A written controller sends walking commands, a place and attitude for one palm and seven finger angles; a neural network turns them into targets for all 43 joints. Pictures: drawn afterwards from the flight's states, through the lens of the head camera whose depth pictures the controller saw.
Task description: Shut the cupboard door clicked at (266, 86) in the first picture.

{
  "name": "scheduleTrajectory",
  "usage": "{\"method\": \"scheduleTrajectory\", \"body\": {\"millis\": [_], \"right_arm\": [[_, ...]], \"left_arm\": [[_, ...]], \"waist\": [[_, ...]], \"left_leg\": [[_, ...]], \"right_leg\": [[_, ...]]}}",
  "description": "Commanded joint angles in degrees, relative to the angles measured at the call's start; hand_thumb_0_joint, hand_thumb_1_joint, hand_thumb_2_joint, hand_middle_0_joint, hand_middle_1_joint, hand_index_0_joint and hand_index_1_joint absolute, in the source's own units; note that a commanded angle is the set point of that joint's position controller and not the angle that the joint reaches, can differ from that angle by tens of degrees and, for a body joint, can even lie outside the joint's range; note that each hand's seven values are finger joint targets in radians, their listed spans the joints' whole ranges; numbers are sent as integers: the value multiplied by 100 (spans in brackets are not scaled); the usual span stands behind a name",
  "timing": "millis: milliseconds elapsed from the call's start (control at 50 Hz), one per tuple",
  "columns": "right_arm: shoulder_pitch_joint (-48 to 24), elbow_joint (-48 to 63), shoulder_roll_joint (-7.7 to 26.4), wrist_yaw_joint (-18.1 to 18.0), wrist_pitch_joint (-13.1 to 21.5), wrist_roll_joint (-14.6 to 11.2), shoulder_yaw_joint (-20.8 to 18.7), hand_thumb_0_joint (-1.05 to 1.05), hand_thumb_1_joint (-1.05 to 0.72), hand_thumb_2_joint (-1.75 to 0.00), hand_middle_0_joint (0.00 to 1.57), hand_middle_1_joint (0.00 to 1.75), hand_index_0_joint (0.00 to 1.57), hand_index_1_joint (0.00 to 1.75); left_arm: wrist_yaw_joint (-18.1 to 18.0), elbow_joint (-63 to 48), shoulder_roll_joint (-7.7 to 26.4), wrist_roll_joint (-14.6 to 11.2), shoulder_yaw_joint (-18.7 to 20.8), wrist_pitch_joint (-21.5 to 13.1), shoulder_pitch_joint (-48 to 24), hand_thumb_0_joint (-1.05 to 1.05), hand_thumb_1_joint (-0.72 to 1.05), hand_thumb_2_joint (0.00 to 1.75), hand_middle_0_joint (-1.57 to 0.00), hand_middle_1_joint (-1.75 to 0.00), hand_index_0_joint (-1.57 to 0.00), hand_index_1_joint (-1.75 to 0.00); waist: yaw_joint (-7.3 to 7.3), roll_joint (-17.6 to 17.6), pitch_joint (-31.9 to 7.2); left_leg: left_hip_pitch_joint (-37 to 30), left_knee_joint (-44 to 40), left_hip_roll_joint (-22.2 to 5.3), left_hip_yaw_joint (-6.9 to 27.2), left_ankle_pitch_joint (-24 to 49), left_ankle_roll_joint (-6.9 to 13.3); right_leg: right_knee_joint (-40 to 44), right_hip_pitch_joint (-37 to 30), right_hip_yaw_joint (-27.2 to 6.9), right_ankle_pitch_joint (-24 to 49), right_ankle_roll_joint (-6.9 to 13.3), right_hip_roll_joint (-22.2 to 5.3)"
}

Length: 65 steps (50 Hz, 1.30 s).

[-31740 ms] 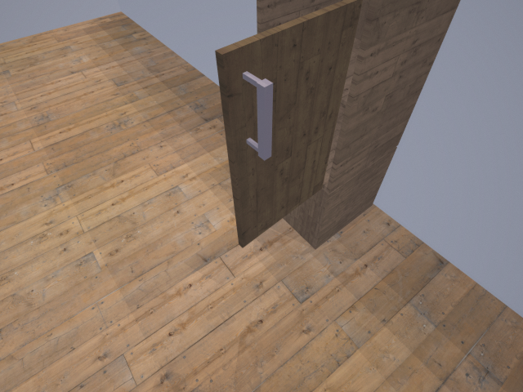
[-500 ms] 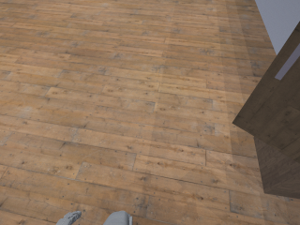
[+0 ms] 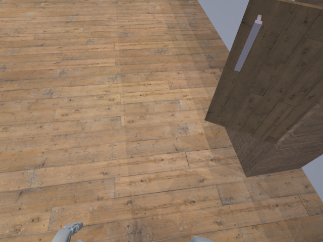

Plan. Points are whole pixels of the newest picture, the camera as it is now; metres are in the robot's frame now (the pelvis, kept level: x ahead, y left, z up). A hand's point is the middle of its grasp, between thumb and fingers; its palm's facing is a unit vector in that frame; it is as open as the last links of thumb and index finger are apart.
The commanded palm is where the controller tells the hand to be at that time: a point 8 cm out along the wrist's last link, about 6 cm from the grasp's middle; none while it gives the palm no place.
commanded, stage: turn to face it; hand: left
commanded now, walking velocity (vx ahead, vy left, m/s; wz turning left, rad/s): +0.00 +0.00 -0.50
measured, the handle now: (247, 44) +0.66 -0.24 +0.12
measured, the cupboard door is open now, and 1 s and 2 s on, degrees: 58 58 58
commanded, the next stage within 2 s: take the last steps up to it in 0.48 s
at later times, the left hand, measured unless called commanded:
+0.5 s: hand (97, 236) +0.15 +0.19 -0.18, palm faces -0.18 -0.97 -0.18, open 7.4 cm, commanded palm none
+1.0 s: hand (119, 234) +0.16 +0.12 -0.17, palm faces -0.30 -0.94 -0.18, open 7.4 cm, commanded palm none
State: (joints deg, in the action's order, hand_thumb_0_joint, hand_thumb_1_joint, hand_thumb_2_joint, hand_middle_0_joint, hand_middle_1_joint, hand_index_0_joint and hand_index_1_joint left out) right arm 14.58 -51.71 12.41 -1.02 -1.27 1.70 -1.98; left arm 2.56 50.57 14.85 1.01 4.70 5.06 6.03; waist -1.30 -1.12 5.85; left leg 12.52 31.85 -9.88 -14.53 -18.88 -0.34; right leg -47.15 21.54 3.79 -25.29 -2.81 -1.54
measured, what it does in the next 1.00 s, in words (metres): steps on the spot, turning right: right foot, then left foot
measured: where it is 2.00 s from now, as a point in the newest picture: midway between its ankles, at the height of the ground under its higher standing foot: outside the picture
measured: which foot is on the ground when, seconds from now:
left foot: down 0.00-0.06, up 0.08-0.38, down 0.40-0.78, up 0.80-1.00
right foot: up 0.00-0.04, down 0.06-0.40, up 0.42-0.76, down 0.78-1.00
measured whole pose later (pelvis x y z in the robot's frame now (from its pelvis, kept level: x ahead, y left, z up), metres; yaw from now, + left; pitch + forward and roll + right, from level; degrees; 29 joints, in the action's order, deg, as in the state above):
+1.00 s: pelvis +0.08 -0.04 +0.00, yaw -19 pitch +1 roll -2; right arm 14.1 -57.1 13.2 -0.3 -1.8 1.6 -3.5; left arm 0.8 58.8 10.3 1.4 2.6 0.3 16.1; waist -1.3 -1.0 1.8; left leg 28.5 53.9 -5.7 -5.2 -22.7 -3.3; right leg -21.9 5.0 3.4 -17.9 2.8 3.0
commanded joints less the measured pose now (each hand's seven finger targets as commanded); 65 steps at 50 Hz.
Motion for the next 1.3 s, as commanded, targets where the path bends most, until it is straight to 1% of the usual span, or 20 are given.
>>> {"method": "scheduleTrajectory", "body": {"millis": [0, 20, 40, 60, 160, 340, 380, 400, 560, 700, 720, 760, 880, 980, 1040, 1060, 1080, 1100, 1160, 1280], "right_arm": [[55, 282, 1325, -23, 73, -30, -378, 0, -90, -90, 20, 30, 20, 30], [0, 340, 1186, 15, 65, -83, -374, 0, -90, -90, 20, 30, 20, 30], [-168, 587, 688, 48, 44, -107, -242, 0, -90, -90, 20, 30, 20, 30], [-411, 711, 716, 10, -44, -108, -199, 0, -90, -90, 20, 30, 20, 30], [-182, 349, 683, -2, -77, -84, -172, 0, -90, -90, 20, 30, 20, 30], [388, 168, 563, -38, 53, -110, -125, 0, -90, -90, 20, 30, 20, 30], [523, 179, 1372, -84, 161, -2, -242, 0, -90, -90, 20, 30, 20, 30], [537, 211, 1440, -132, 143, 20, -264, 0, -90, -90, 20, 30, 20, 30], [238, 36, 988, -158, 124, 28, -189, 0, -90, -90, 20, 30, 20, 30], [191, -185, 1192, -93, 75, 12, -336, 0, -90, -90, 20, 30, 20, 30], [131, -175, 1062, -73, 91, -14, -328, 0, -90, -90, 20, 30, 20, 30], [-602, 242, 514, 3, 101, -55, -156, 0, -90, -90, 20, 30, 20, 30], [-253, -98, 485, 71, 94, 5, -209, 0, -90, -90, 20, 30, 20, 30], [-318, -7, 368, 38, 190, -22, -162, 0, -90, -90, 20, 30, 20, 30], [524, -336, 514, -46, 305, 2, -190, 0, -90, -90, 20, 30, 20, 30], [1198, -513, 944, -102, 372, 63, -264, 0, -90, -90, 20, 30, 20, 30], [1720, -620, 1580, -156, 394, 149, -378, 0, -90, -90, 20, 30, 20, 30], [1710, -593, 1634, -201, 342, 92, -332, 0, -90, -90, 20, 30, 20, 30], [777, -339, 1085, -217, 374, 64, -195, 0, -90, -90, 20, 30, 20, 30], [648, -467, 897, -145, 397, 45, -201, 0, -90, -90, 20, 30, 20, 30]], "left_arm": [[-49, -398, 351, 17, 57, -279, 228, 0, 90, 90, -20, -30, -20, -30], [-99, -267, 667, 45, 112, -329, 685, 0, 90, 90, -20, -30, -20, -30], [-190, -167, 1275, 88, 219, -421, 982, 0, 90, 90, -20, -30, -20, -30], [-249, -78, 1484, -16, 216, -422, 1254, 0, 90, 90, -20, -30, -20, -30], [-362, -360, 879, 15, 92, -420, 147, 0, 90, 90, -20, -30, -20, -30], [-308, -183, 832, 4, 120, -352, 89, 0, 90, 90, -20, -30, -20, -30], [-265, -266, 236, -76, 15, -292, 529, 0, 90, 90, -20, -30, -20, -30], [-257, -319, 337, -26, 7, -271, 320, 0, 90, 90, -20, -30, -20, -30], [-159, -57, 43, -12, -39, -226, 183, 0, 90, 90, -20, -30, -20, -30], [-15, 184, 156, 48, 15, -289, 580, 0, 90, 90, -20, -30, -20, -30], [-29, 265, 352, 63, 68, -327, 834, 0, 90, 90, -20, -30, -20, -30], [-145, 444, 1137, 71, 206, -398, 1488, 0, 90, 90, -20, -30, -20, -30], [-257, 364, 456, 32, 9, -626, 740, 0, 90, 90, -20, -30, -20, -30], [-240, 538, 600, 74, 33, -620, 869, 0, 90, 90, -20, -30, -20, -30], [-204, 593, 523, -2, 32, -574, 697, 0, 90, 90, -20, -30, -20, -30], [-182, 536, 273, -33, 1, -563, 837, 0, 90, 90, -20, -30, -20, -30], [-126, 419, -3, -62, -79, -551, 1077, 0, 90, 90, -20, -30, -20, -30], [-134, 308, 319, 56, -64, -517, 818, 0, 90, 90, -20, -30, -20, -30], [-38, 259, 196, 106, -2, -451, 283, 0, 90, 90, -20, -30, -20, -30], [18, 366, -131, 58, -41, -285, 418, 0, 90, 90, -20, -30, -20, -30]], "waist": [[161, -904, -929], [375, -233, -1099], [532, 1554, -1052], [664, 1403, -989], [46, 1012, -967], [-165, 820, -896], [-48, -1484, -1073], [-176, -1521, -860], [-45, -995, -824], [91, -592, -633], [231, -170, -572], [709, 1658, -238], [9, 671, -126], [36, 747, -254], [-370, 436, -561], [-581, -488, -1022], [-633, -1982, -1396], [-682, -1448, -1304], [-249, -616, -118], [-34, -820, -374]], "left_leg": [[-355, -18, -1018, 565, 2608, 265], [330, 775, -777, 391, 1850, -11], [1929, 2049, 145, 78, -1118, -371], [2197, 3000, 403, 869, -1952, -387], [1868, 3132, 328, 1322, -629, -475], [3, -390, 736, 1136, 768, -334], [-857, -1283, -1035, 2986, 1973, 440], [-561, -1490, -1516, 3333, 2316, 881], [-592, -1084, -794, 1692, 3258, 864], [232, -968, -821, 1567, -234, 439], [801, -514, -551, 1280, -657, 251], [2764, 1989, 643, 597, -1982, -194], [2235, 2818, 350, 1058, -318, -302], [1664, 1212, 450, 813, -327, -261], [-107, -264, 661, 608, 834, -213], [-1333, -796, -34, 1605, 1092, 41], [-2359, -1217, -1825, 3828, 1478, 823], [-1887, -1538, -2257, 4231, 1069, 1101], [-169, -1931, -1768, 3206, 723, 884], [-183, -1836, -983, 1193, 1683, 547]], "right_leg": [[1854, -966, 329, 1254, 234, 172], [2414, -1897, -253, 1929, 432, -271], [2735, -2730, -2186, 3561, 1039, -1731], [2680, -2183, -2525, 4417, 1534, -2221], [2539, -1449, -1455, 3754, 1335, -1230], [2013, -607, -1653, 2639, 898, -813], [535, 511, -675, 197, 275, 325], [-558, 698, -525, -926, 182, 367], [-245, 188, -209, -234, 86, 93], [2091, -1201, 221, 756, 299, 302], [2620, -1762, -141, 581, 436, 59], [3871, -2396, -2800, -500, 1496, -1784], [3508, -1417, -1211, 1504, 1548, -1050], [3122, -1580, -1204, 2417, 1574, -1049], [1982, -1006, -876, 2725, 1192, -564], [766, -250, -620, 2104, 871, -164], [-1000, 1182, -47, -551, 495, 459], [-2056, 1373, -622, -1027, 504, 294], [-2584, 1517, -767, 143, 327, -254], [-1077, 1020, -274, 1133, 112, -279]]}}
